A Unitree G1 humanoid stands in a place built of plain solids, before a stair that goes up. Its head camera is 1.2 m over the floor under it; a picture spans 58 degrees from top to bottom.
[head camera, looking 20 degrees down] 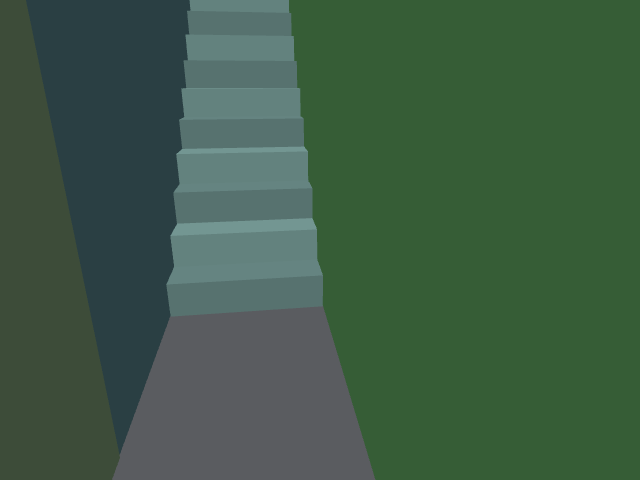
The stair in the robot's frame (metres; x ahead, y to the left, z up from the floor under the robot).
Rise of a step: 0.19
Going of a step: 0.23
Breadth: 0.84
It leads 8 degrees to the left of straight ahead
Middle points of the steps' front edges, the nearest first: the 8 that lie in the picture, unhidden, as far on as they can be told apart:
2.13 0.40 0.19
2.36 0.43 0.39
2.59 0.46 0.58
2.82 0.49 0.77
3.04 0.53 0.97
3.27 0.56 1.16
3.50 0.59 1.36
3.73 0.62 1.55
